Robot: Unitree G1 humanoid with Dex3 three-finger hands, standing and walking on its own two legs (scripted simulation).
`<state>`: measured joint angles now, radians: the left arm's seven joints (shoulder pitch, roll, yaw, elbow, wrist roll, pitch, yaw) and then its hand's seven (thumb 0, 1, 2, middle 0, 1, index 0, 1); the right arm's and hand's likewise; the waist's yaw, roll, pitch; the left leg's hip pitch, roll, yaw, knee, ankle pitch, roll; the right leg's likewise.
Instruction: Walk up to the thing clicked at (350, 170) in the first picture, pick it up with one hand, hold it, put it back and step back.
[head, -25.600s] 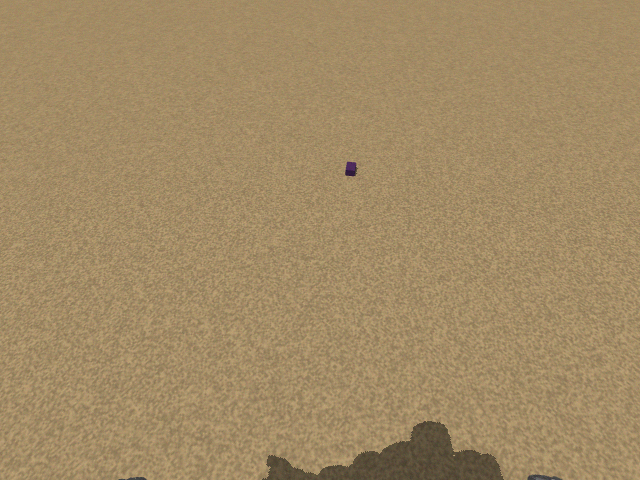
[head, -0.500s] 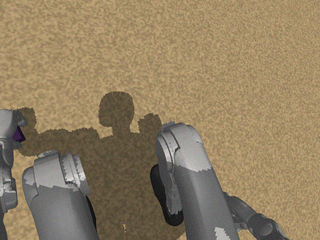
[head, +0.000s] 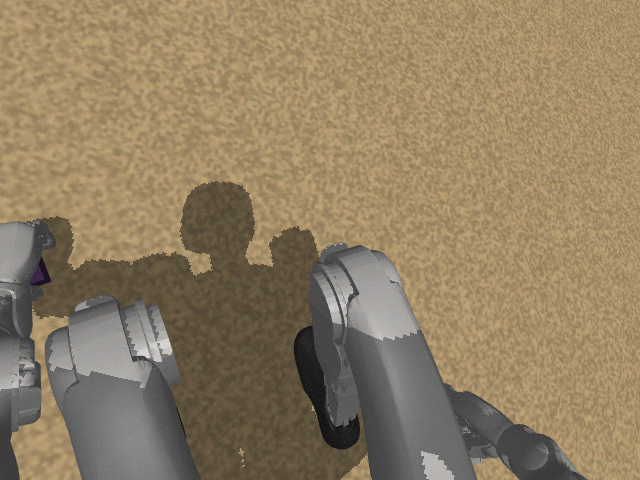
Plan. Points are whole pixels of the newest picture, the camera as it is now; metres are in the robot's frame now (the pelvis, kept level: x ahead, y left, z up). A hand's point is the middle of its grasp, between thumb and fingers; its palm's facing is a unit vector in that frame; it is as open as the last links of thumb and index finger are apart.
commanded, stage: open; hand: left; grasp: from above
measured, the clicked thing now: (20, 265) +0.38 +0.30 -0.27
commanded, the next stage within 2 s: withdraw in 0.82 s
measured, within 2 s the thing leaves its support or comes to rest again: neither
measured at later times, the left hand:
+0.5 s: hand (15, 270) +0.37 +0.30 -0.24, palm faces -0.44 -0.13 -0.89, open 12.8 cm
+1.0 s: hand (11, 273) +0.37 +0.30 -0.24, palm faces -0.46 -0.15 -0.88, open 14.0 cm
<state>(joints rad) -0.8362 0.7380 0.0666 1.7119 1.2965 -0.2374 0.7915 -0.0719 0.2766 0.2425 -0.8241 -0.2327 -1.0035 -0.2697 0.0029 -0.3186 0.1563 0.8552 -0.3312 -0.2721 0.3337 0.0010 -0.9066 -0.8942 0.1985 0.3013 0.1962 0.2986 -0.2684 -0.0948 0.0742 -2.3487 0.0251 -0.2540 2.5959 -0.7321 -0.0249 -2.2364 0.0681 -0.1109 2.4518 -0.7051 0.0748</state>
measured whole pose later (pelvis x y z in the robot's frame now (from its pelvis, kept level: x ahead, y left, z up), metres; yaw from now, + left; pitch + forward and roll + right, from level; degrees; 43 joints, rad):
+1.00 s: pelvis +0.00 +0.00 +0.00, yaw +0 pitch +25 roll -13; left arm -0.83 0.80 0.12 1.70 1.30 -0.28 0.73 0.00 -0.47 0.99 -0.09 -0.96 -0.09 -0.97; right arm 0.02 -0.32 0.19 0.82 -0.34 -0.27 0.34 0.00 -0.89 -0.89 0.20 0.30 0.20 0.30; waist -0.28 -0.10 0.11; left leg -2.34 0.02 -0.27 2.61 -0.72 -0.02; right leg -2.22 0.07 -0.12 2.45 -0.69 0.08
